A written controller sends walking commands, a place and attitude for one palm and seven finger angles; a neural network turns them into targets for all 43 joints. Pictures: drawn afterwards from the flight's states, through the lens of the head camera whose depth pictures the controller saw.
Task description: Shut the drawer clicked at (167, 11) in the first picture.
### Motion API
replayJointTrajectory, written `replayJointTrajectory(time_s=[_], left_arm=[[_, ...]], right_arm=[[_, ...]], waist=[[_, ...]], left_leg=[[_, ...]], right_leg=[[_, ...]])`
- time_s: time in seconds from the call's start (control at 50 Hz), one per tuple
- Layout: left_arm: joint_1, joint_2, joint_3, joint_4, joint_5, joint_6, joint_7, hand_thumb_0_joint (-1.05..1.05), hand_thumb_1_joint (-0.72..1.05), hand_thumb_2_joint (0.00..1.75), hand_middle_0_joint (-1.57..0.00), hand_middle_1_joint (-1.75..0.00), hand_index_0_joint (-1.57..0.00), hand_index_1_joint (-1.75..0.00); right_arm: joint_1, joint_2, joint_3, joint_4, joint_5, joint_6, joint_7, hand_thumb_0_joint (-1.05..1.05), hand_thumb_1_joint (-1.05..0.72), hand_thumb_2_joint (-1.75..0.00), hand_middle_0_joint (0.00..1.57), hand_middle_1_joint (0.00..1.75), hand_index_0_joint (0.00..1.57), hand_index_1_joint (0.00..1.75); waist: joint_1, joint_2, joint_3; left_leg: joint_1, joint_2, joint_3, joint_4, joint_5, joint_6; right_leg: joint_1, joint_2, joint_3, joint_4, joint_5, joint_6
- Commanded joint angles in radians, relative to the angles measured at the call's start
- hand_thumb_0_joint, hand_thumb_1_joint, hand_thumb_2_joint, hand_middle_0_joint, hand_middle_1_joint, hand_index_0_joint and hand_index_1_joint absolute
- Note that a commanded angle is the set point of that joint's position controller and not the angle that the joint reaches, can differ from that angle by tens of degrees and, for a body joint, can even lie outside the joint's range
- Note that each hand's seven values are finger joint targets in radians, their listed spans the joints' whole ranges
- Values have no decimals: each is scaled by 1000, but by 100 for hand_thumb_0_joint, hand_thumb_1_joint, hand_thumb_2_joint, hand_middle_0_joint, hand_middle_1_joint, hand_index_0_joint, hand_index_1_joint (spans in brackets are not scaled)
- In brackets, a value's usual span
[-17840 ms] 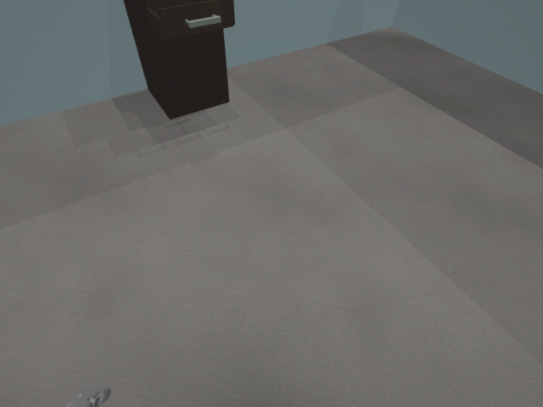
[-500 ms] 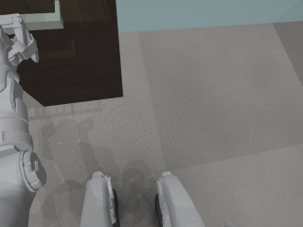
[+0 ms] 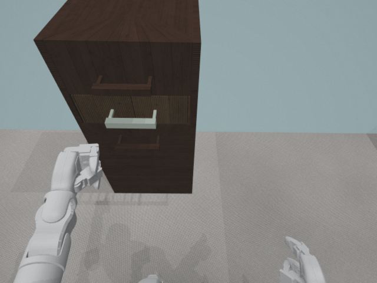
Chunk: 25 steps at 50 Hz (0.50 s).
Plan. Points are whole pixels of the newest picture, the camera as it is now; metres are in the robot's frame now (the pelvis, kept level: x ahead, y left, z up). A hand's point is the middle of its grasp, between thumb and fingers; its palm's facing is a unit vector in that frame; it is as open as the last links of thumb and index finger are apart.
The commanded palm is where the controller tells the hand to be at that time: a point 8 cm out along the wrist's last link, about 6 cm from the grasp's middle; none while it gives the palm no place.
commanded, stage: draw the hand back to the body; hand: left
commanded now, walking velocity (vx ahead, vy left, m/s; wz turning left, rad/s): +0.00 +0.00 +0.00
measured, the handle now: (132, 118) +0.62 +0.22 -0.08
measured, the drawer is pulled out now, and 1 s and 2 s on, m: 0.00 0.00 0.00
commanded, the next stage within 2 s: step back with the hand held close in 0.74 s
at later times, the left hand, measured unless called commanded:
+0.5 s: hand (24, 192) +0.21 +0.23 +0.19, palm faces +0.37 -0.85 -0.38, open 3.3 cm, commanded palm +0.16 +0.27 +0.21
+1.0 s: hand (12, 186) +0.21 +0.23 +0.22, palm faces +0.38 -0.81 -0.45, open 3.2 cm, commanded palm +0.15 +0.27 +0.22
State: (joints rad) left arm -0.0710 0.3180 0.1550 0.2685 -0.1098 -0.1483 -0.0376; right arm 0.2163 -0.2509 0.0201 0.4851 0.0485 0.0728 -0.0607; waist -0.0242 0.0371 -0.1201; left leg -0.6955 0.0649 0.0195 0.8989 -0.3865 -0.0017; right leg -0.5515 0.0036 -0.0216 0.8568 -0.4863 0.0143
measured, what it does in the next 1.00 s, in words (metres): stands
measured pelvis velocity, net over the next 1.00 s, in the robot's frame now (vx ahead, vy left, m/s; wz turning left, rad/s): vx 0.02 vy -0.01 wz -0.01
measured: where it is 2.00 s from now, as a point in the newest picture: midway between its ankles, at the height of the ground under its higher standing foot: outside the picture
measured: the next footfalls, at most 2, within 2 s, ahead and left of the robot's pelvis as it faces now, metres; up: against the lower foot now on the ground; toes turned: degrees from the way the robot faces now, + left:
left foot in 1.86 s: -0.04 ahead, +0.12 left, +0.00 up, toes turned +3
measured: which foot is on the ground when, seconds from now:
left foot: down 0.00-1.00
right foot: down 0.00-1.00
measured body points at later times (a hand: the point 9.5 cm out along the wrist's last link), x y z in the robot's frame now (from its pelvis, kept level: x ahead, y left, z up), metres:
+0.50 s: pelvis +0.02 -0.01 +0.05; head +0.00 -0.03 +0.49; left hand +0.19 +0.28 +0.21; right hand +0.22 -0.22 -0.03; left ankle +0.03 +0.12 -0.69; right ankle -0.04 -0.13 -0.69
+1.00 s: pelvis +0.02 -0.01 +0.05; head +0.01 -0.04 +0.50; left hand +0.18 +0.27 +0.25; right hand +0.21 -0.23 -0.04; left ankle +0.03 +0.12 -0.69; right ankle -0.04 -0.13 -0.69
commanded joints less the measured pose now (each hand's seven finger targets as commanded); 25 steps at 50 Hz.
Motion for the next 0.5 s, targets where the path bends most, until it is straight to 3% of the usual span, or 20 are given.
replayJointTrajectory(time_s=[0.0,0.04,0.1,0.18,0.24,0.34,0.36,0.44,0.48], left_arm=[[-217,220,96,-371,26,-5,126,0,90,90,-140,-160,-140,-160],[-148,221,102,-406,29,13,144,0,90,90,-140,-160,-140,-160],[-43,159,59,-452,31,36,151,0,90,90,-140,-160,-140,-160],[106,138,61,-517,25,57,147,0,90,90,-140,-160,-140,-160],[182,175,112,-592,25,57,147,0,90,90,-140,-160,-140,-160],[279,223,189,-808,31,36,154,0,90,90,-140,-160,-140,-160],[311,216,192,-857,31,30,155,0,90,90,-140,-160,-140,-160],[467,207,222,-933,31,23,154,0,90,90,-140,-160,-140,-160],[509,196,229,-972,31,16,152,0,90,90,-140,-160,-140,-160]], right_arm=[[-75,-105,-28,-137,-3,-47,-50,0,-90,-90,20,30,20,30],[-90,-105,-25,-132,-6,-57,-60,0,-90,-90,20,30,20,30],[-112,-94,-16,-123,-5,-69,-61,0,-90,-90,20,30,20,30],[-141,-93,-10,-110,-8,-84,-56,0,-90,-90,20,30,20,30],[-160,-95,-11,-99,-18,-104,-54,0,-90,-90,20,30,20,30],[-171,-81,-10,-88,-33,-146,-50,0,-90,-90,20,30,20,30],[-172,-73,-9,-88,-34,-156,-49,0,-90,-90,20,30,20,30],[-166,-73,-18,-79,-42,-186,-40,0,-90,-90,20,30,20,30],[-159,-68,-20,-75,-43,-194,-37,0,-90,-90,20,30,20,30]], waist=[[6,14,-198],[18,14,-189],[22,18,-129],[38,-22,-40],[51,-35,-4],[71,27,-8],[73,65,-14],[83,20,21],[83,37,25]], left_leg=[[397,-37,-15,-233,172,33],[435,-37,-8,-266,197,34],[494,-34,-5,-320,206,31],[529,-33,3,-380,231,32],[570,-38,10,-416,249,34],[642,-44,18,-452,318,30],[656,-45,23,-457,334,30],[671,-46,35,-459,385,28],[683,-43,38,-461,408,29]], right_leg=[[74,28,-14,-231,286,-39],[134,23,-12,-268,306,-39],[173,16,-18,-321,316,-35],[237,11,-19,-393,342,-30],[265,14,-17,-454,355,-26],[337,10,-17,-505,410,-29],[354,3,-15,-504,427,-30],[375,12,-19,-537,486,-26],[383,9,-20,-528,510,-24]])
